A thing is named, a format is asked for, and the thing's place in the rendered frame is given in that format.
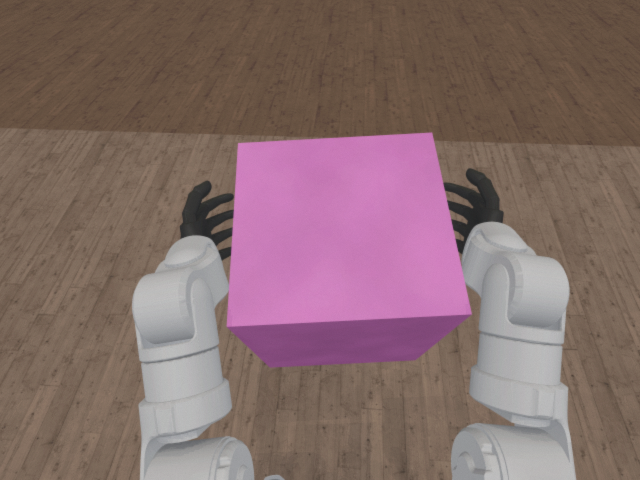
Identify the left robot forearm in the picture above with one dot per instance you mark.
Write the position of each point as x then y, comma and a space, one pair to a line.
177, 338

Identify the carton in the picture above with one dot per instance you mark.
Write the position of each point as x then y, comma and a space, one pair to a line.
343, 251

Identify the right robot upper arm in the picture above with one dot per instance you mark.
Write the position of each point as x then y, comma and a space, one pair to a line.
500, 452

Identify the left robot upper arm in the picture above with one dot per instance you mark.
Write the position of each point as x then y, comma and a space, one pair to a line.
221, 458

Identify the right robot forearm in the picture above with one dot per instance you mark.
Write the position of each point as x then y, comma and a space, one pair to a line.
522, 323

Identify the robot right hand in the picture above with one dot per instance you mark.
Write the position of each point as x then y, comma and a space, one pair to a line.
485, 205

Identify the robot left hand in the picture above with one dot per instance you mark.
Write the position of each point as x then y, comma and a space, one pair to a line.
194, 216

